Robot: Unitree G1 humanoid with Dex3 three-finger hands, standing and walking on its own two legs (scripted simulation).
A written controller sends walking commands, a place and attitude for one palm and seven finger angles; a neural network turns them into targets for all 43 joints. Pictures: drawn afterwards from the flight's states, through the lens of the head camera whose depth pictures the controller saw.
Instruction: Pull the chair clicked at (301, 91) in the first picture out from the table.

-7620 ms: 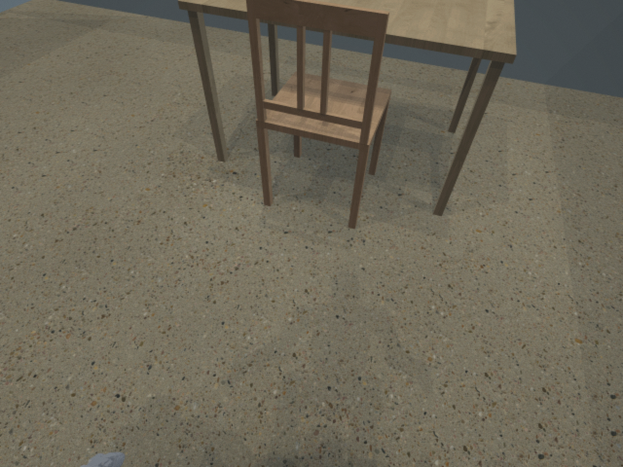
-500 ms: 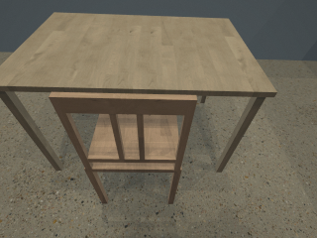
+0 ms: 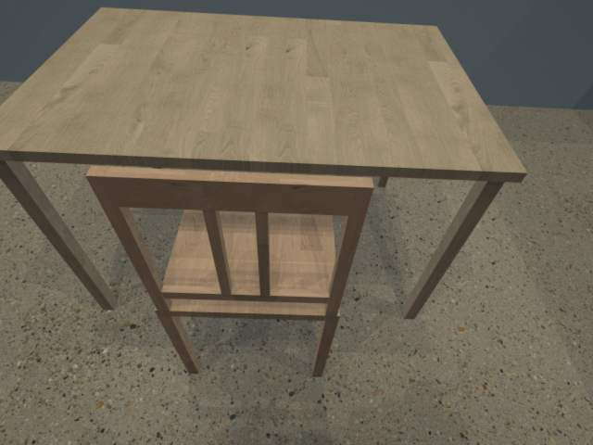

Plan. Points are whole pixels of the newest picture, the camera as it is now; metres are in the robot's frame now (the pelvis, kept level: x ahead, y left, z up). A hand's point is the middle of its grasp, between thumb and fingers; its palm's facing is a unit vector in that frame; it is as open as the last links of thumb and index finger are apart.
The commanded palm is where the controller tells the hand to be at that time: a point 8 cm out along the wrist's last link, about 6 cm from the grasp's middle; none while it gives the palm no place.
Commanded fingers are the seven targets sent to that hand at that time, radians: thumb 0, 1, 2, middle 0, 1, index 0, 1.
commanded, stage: raise the hand toward the chair's back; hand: left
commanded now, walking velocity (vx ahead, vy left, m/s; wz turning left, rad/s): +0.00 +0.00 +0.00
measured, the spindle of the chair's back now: (219, 254) +0.46 +0.17 -0.10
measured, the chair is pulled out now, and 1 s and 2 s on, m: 0.00 0.00 0.00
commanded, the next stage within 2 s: aim the fingers beside a spindle in 2.00 s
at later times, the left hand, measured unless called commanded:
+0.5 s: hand out of the picture +0.13 +0.16 -0.05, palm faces +0.13 -0.99 -0.07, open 10.8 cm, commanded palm +0.13 +0.21 -0.05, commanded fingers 0.00 0.18 0.59 -0.13 -0.19 -0.13 -0.19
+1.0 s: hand (174, 404) +0.18 +0.17 -0.05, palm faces +0.05 -1.00 -0.03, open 15.0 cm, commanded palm +0.16 +0.23 -0.04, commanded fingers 0.00 -0.41 0.34 -0.07 -0.09 -0.07 -0.09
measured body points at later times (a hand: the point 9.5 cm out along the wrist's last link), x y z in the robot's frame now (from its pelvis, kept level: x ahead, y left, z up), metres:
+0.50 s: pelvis -0.05 -0.05 -0.11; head +0.00 -0.03 +0.34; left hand +0.12 +0.21 -0.05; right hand +0.19 -0.26 -0.16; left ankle +0.03 +0.08 -0.73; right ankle -0.05 -0.13 -0.73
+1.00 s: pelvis -0.04 -0.02 -0.08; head +0.04 +0.00 +0.36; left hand +0.17 +0.23 -0.05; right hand +0.13 -0.28 -0.16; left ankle +0.03 +0.08 -0.73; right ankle -0.05 -0.13 -0.73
